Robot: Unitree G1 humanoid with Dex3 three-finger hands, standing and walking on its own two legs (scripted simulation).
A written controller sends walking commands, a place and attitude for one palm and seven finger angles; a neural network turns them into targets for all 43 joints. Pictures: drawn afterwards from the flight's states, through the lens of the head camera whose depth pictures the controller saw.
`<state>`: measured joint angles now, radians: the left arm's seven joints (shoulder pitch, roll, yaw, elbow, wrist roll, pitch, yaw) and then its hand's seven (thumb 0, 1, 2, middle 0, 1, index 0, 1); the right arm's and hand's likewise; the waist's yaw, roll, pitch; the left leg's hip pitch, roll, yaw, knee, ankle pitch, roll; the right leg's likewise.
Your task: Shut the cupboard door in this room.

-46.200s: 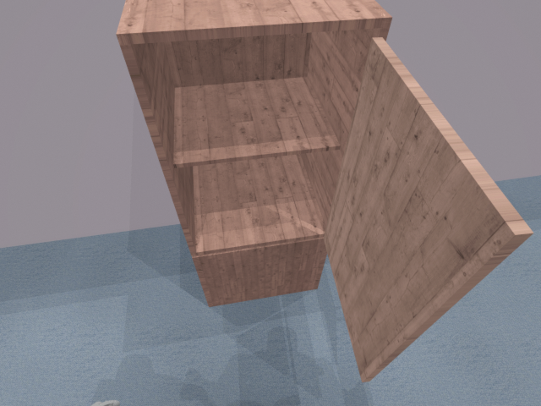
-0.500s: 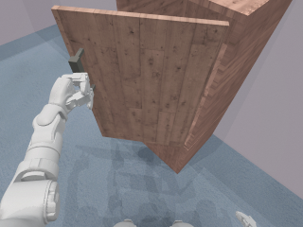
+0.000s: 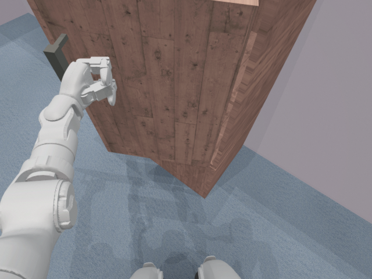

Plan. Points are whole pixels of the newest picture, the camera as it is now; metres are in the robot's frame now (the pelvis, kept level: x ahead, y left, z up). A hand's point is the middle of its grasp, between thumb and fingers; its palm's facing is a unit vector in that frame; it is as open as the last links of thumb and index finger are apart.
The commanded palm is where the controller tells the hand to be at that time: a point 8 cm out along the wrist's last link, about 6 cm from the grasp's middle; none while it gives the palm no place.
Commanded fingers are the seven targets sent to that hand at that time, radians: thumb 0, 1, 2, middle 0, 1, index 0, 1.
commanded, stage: push the door shut along its arc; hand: left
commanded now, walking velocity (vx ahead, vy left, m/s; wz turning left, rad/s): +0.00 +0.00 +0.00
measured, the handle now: (72, 72) +0.54 +0.20 +0.11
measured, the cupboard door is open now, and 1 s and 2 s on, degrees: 28 13 5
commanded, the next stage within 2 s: pull the fist back off the door in 0.94 s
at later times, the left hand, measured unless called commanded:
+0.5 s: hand (113, 76) +0.52 +0.11 +0.12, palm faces -0.37 -0.93 -0.01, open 3.1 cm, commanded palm +0.53 +0.16 +0.11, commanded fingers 0.00 0.90 0.90 -1.30 -1.50 -1.30 -1.50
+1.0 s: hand (134, 63) +0.56 +0.07 +0.12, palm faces -0.43 -0.90 -0.01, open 3.6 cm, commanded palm +0.59 +0.09 +0.11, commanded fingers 0.00 0.90 0.90 -1.30 -1.50 -1.30 -1.50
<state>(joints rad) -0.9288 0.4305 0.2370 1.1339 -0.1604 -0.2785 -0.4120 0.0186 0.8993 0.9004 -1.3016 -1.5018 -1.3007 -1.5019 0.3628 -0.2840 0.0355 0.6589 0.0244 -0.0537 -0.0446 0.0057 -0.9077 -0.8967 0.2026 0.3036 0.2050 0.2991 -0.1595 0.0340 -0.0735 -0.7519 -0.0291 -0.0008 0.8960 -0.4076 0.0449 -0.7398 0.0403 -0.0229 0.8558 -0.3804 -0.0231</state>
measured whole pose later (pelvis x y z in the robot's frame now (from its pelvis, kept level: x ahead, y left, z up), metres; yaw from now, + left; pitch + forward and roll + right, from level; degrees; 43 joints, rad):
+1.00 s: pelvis +0.00 +0.00 -0.03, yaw +1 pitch +23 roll -3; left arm -1.36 0.54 0.12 1.35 -0.12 -0.16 -0.47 0.03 1.05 1.04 -1.30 -1.50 -1.30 -1.50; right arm 0.37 -0.28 0.05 0.75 -0.01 -0.10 -0.06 0.00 -0.91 -0.90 0.20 0.30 0.21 0.30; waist -0.25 0.04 -0.07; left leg -1.01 -0.02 -0.04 1.05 -0.45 0.04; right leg -0.97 0.05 -0.07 0.98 -0.42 -0.03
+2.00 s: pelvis +0.00 -0.02 +0.01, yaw +0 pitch +13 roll +0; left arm -0.89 0.20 0.16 1.11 -0.07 -0.34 0.02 0.02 0.90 0.90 -1.31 -1.50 -1.30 -1.50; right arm 0.29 -0.25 0.01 0.64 0.00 -0.01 0.02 0.00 -0.91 -0.90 0.20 0.30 0.20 0.30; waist -0.13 0.04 -0.10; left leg -0.68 -0.02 -0.01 0.85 -0.39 0.01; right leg -0.68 0.05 -0.03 0.83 -0.38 -0.05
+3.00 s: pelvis +0.03 +0.00 +0.05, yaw +1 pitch -3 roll +0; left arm 0.22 0.30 0.18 -0.19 -0.07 -0.04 0.07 0.02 0.89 0.90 -0.77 -0.92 -0.77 -0.92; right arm 0.18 -0.21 0.07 0.60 0.01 0.00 -0.07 0.01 -0.91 -0.90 0.20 0.30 0.20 0.30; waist 0.05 0.07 -0.01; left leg -0.12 -0.05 -0.01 0.43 -0.26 0.04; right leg -0.11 0.02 -0.01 0.41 -0.25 -0.02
